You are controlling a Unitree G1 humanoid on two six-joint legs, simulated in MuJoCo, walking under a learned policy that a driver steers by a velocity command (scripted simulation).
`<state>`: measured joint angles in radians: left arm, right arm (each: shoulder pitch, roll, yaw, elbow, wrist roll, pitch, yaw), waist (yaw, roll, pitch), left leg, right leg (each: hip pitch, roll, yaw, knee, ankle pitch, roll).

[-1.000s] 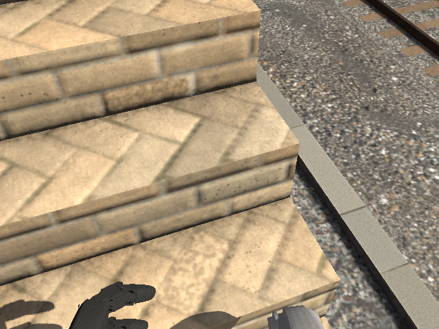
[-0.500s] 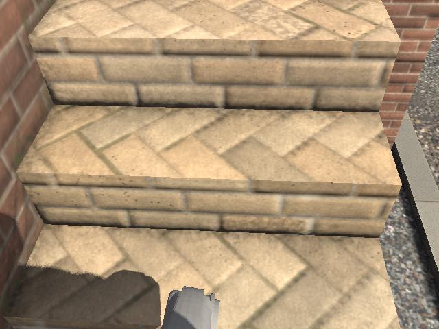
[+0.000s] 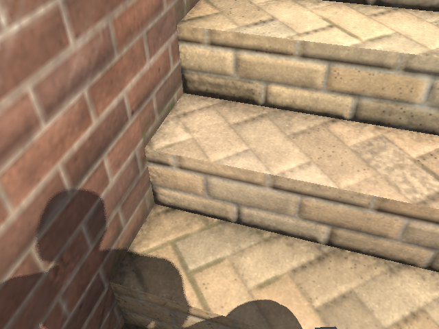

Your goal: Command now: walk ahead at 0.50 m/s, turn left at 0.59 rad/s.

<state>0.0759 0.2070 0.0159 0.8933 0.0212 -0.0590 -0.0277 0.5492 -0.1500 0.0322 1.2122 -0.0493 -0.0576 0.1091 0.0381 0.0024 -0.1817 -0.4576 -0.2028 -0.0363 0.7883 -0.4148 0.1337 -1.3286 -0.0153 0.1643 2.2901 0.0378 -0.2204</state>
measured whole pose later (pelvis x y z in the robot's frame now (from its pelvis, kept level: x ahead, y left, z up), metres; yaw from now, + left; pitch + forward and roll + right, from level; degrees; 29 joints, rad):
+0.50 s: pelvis +0.22 -0.02 +0.21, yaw -2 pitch +5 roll +1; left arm 0.46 0.15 -0.01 1.07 0.07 -0.05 -0.04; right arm 0.08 -0.19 0.00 0.95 -0.05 -0.05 0.12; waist 0.03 -0.03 -0.20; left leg -1.20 0.04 -0.14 1.81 0.02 0.08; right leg -0.46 0.09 0.03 0.74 -0.36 -0.09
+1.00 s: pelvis +0.43 -0.02 +0.26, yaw -18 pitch +10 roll -3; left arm -0.06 0.11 -0.06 0.66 0.03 0.07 -0.08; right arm 0.53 -0.18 -0.01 1.13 -0.04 -0.05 0.11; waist 0.04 0.08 -0.21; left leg -0.03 0.11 0.21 0.11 -0.10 0.05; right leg -1.14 0.00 -0.11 1.57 -0.45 -0.21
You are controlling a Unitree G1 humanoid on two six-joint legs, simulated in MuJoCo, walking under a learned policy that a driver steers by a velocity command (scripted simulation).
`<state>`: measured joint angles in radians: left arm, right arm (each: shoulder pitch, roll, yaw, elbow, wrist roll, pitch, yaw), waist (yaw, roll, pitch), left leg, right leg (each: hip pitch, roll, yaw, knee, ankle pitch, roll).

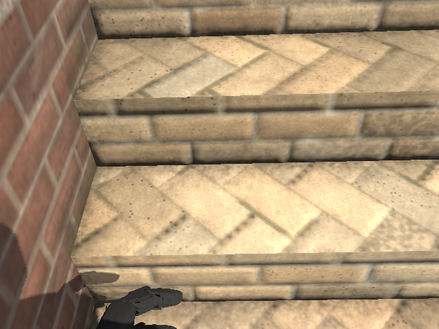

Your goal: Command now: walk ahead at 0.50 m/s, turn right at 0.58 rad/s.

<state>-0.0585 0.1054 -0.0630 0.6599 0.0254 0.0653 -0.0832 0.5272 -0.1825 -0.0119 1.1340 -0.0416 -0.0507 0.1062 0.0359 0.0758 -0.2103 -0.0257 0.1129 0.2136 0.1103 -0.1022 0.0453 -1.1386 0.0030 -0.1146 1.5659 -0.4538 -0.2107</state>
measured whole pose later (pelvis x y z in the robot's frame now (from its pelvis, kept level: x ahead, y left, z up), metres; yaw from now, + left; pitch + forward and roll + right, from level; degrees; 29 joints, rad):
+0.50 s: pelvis +0.19 -0.02 +0.22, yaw -16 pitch +9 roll +7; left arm 0.53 0.24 0.01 1.05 0.02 -0.10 -0.13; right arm -0.01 -0.13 0.08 0.55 -0.03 0.04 0.12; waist 0.04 -0.10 -0.09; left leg -0.91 -0.07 0.10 1.32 -0.56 0.03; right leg -0.25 -0.01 0.22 0.37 0.05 -0.19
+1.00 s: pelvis +0.38 -0.14 +0.36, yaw -13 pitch +6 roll +2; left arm -0.08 0.16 -0.06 0.68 0.03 -0.04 -0.05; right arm 0.45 -0.20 -0.01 0.98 -0.08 -0.08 0.13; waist -0.07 0.00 -0.11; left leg -0.28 0.03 -0.12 0.80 -0.34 0.04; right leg -0.39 -0.08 0.00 0.66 -0.18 -0.02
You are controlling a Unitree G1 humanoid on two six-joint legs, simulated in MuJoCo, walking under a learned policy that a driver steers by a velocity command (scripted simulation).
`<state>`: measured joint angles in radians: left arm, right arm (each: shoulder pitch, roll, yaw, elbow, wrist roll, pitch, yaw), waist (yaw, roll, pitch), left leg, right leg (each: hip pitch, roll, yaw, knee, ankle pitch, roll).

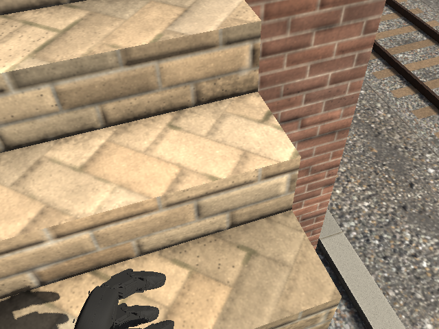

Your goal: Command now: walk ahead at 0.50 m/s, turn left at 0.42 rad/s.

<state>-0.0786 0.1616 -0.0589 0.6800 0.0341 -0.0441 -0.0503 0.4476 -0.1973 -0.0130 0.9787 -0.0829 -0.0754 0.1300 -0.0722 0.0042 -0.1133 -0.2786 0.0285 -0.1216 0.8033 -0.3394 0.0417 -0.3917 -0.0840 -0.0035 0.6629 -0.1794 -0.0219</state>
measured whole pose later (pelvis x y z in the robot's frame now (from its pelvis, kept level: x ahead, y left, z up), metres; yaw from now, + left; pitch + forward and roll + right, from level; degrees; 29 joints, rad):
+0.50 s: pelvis +0.14 +0.02 +0.17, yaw +15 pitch +6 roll +0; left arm -0.02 0.22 0.02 0.63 0.06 0.01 0.01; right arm 0.51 -0.20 0.02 0.92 -0.03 -0.03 0.13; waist -0.04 0.05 -0.14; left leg -0.54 -0.21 -0.08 0.71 -0.26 0.12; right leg -0.92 0.06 0.23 1.73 -0.09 -0.05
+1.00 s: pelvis +0.26 +0.00 +0.20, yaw +33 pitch +9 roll -3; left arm 0.12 0.23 0.00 0.61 0.03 -0.05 0.05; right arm 0.29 -0.21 0.00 0.65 0.03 -0.03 0.06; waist -0.03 0.04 -0.20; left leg -0.34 -0.20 -0.46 0.58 -0.31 0.06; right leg -0.78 0.03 0.01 1.54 -0.52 0.09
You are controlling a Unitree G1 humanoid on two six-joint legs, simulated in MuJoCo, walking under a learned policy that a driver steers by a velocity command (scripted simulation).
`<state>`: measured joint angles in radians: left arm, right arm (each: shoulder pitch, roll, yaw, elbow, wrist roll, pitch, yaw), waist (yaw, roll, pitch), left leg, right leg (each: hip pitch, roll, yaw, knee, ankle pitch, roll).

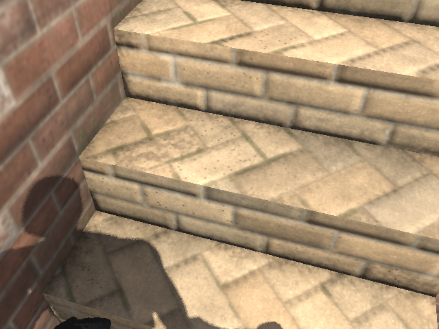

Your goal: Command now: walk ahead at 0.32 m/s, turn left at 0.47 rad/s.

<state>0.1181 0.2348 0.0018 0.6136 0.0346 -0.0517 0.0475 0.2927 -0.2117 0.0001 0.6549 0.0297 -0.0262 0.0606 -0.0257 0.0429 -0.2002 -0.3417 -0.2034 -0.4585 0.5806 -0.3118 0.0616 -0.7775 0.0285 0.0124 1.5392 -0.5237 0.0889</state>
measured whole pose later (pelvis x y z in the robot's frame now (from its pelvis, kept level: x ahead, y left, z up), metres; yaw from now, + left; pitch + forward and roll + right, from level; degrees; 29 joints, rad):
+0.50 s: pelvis +0.11 -0.02 +0.08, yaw +3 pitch +2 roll +2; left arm 0.35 0.28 0.04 0.93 0.02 -0.05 -0.06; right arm 0.09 -0.18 0.04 0.59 -0.05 0.09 -0.03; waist -0.04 -0.01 0.11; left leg -0.79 -0.12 0.03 1.26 -0.51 0.07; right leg -0.38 0.09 0.14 1.39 -0.16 -0.07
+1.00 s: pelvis +0.20 -0.11 +0.20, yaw +5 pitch +1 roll +1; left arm 0.26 0.10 -0.02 0.80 0.02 -0.06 0.01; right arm 0.21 -0.16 -0.01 0.71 0.02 0.07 -0.09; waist 0.02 0.03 0.00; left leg -0.34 0.04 -0.03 0.69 -0.42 -0.03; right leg -0.19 0.05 -0.09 0.47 -0.31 -0.09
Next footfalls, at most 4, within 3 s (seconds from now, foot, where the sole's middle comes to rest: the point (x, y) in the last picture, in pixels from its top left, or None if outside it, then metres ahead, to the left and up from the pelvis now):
0.08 right None -0.05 -0.11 -0.77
0.40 left None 0.23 0.07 -0.58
0.84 right None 0.21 -0.16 -0.58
1.16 left None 0.22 0.06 -0.58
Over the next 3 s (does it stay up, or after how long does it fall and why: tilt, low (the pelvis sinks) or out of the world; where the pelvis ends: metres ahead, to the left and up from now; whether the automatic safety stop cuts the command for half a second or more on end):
stays up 0.62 -0.02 0.48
